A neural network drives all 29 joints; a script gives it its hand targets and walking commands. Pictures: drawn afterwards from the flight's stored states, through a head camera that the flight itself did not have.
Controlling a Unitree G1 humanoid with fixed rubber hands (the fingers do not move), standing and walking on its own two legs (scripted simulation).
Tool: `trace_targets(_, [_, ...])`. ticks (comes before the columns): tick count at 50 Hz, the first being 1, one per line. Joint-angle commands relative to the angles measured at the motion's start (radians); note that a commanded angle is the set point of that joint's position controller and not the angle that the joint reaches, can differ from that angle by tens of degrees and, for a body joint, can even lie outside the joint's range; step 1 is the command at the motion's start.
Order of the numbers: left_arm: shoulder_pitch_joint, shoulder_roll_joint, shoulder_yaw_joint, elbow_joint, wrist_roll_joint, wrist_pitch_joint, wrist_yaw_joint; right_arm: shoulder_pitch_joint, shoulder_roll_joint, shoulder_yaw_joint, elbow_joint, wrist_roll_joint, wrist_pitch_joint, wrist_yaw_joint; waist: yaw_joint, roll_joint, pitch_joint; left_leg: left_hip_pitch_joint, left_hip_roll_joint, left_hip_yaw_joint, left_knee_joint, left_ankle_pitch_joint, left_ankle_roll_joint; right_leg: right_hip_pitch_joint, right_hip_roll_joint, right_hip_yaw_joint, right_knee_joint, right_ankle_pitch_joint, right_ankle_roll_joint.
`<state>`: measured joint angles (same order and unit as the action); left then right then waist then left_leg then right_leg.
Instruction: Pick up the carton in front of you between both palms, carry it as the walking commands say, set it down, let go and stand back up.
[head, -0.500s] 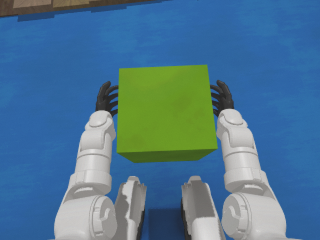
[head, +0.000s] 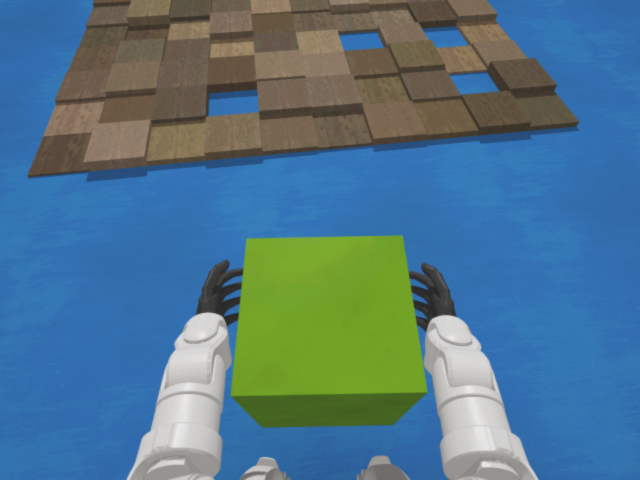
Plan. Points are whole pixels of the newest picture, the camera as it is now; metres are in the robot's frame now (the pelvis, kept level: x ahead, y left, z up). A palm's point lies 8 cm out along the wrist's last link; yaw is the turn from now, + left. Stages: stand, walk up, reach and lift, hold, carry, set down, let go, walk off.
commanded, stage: reach and lift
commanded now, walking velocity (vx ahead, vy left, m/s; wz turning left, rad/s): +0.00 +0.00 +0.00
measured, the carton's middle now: (326, 340) +0.34 +0.00 -0.09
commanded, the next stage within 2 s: hold in 1.38 s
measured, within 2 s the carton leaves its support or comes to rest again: neither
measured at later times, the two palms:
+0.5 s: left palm (183, 297) +0.31 +0.15 +0.10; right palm (476, 304) +0.31 -0.15 +0.10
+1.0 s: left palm (182, 288) +0.32 +0.15 +0.11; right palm (477, 295) +0.32 -0.15 +0.11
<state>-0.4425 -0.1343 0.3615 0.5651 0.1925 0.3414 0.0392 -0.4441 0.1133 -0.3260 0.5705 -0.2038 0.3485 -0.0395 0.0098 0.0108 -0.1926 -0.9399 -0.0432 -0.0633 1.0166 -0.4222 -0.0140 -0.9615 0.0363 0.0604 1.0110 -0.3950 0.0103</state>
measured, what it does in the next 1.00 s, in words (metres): rises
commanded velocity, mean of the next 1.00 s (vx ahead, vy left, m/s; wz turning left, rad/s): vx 0.00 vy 0.00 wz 0.00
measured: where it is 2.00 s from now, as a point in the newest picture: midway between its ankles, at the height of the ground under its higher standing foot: outside the picture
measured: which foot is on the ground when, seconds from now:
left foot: down 0.00-1.00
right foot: down 0.00-1.00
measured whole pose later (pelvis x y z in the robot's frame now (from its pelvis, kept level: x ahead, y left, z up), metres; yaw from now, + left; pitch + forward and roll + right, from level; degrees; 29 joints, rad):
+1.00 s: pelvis +0.02 +0.00 +0.08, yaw +0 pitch -5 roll +0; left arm -0.31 -0.17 0.29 0.34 0.30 0.62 -0.02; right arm -0.30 0.16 -0.28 0.33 -0.30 0.63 0.01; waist 0.00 0.01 0.03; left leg -0.12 -0.02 -0.07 0.42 -0.22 -0.01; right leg -0.13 0.02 0.07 0.41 -0.19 0.01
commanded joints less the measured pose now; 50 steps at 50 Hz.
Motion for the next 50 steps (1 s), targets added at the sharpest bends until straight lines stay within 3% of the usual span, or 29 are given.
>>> trace_targets(1, [-0.478, -1.047, -0.604, 0.030, -0.126, 0.009, -0.240, -0.484, 1.046, 0.586, -0.002, 0.136, -0.002, 0.235, -0.005, -0.013, -0.465, 0.324, -0.082, -0.017, -0.212, 0.289, 0.013, 0.448, 0.088, 0.021, -0.191, 0.294, -0.015])
trace_targets(15, [-0.314, -1.019, -0.685, -0.132, -0.151, 0.165, -0.267, -0.326, 1.037, 0.662, -0.168, 0.166, 0.157, 0.258, -0.009, -0.011, -0.193, 0.701, -0.048, -0.026, -0.520, 0.410, 0.014, 0.799, 0.058, 0.028, -0.507, 0.406, -0.006])
trace_targets(24, [-0.339, -0.969, -0.556, -0.092, -0.088, 0.245, -0.287, -0.355, 0.982, 0.532, -0.128, 0.107, 0.241, 0.282, -0.008, -0.001, 0.049, 0.726, -0.035, -0.014, -0.636, 0.204, 0.025, 0.832, 0.048, 0.016, -0.616, 0.201, -0.016])
trace_targets(33, [-0.454, -0.999, -0.579, -0.129, -0.099, 0.233, -0.296, -0.471, 1.009, 0.556, -0.166, 0.117, 0.228, 0.296, -0.010, -0.005, -0.044, 0.767, -0.032, -0.006, -0.633, 0.207, 0.023, 0.883, 0.049, 0.006, -0.609, 0.201, -0.014])
trace_targets(50, [-0.318, -0.959, -0.612, -0.223, -0.118, 0.268, -0.286, -0.334, 0.979, 0.591, -0.258, 0.136, 0.263, 0.281, -0.007, -0.008, -0.060, 0.854, -0.044, -0.009, -0.666, 0.387, 0.013, 0.959, 0.055, 0.014, -0.651, 0.375, -0.006])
